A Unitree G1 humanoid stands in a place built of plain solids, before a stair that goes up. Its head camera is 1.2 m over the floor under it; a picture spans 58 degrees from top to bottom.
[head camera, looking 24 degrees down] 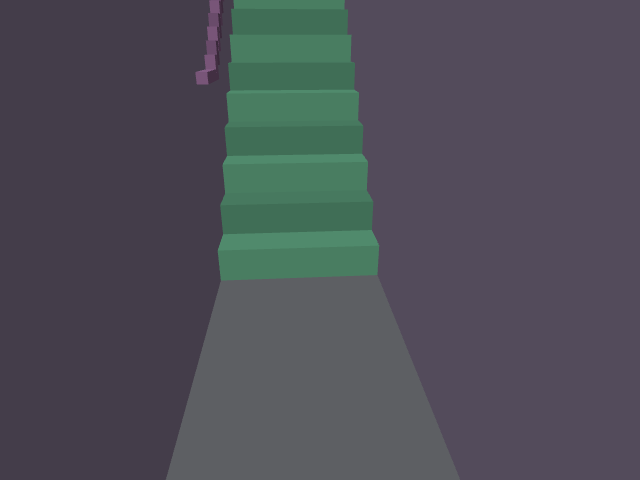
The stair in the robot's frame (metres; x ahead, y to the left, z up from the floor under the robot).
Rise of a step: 0.18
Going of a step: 0.22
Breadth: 0.99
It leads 4 degrees to the left of straight ahead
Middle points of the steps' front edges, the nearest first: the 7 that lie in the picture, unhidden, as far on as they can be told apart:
2.17 0.11 0.19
2.39 0.13 0.37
2.61 0.15 0.55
2.84 0.16 0.74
3.06 0.18 0.92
3.29 0.20 1.10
3.51 0.21 1.29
